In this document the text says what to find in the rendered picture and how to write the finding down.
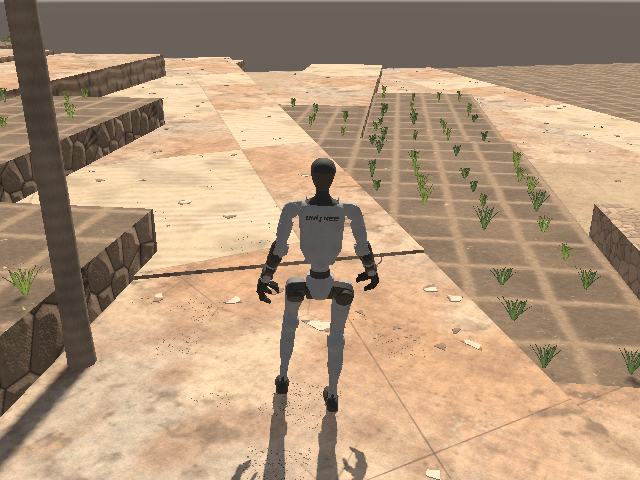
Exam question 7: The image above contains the robot right foot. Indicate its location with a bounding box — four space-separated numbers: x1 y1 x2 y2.
323 386 338 412

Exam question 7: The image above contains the robot right shin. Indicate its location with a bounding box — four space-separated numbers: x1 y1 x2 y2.
327 334 345 398

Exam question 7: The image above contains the robot right hand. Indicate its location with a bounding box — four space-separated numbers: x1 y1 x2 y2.
356 272 379 291

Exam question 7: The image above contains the robot left upper arm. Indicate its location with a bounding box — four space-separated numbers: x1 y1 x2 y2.
273 201 302 257

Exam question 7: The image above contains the robot left hand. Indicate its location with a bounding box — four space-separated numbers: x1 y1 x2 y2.
256 278 279 304

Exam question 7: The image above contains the robot right upper arm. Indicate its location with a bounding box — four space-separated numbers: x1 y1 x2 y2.
343 202 370 256

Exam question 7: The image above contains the robot right forearm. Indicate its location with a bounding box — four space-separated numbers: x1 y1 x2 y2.
359 241 377 276

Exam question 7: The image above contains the robot left forearm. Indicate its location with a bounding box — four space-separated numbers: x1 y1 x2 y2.
260 241 282 283

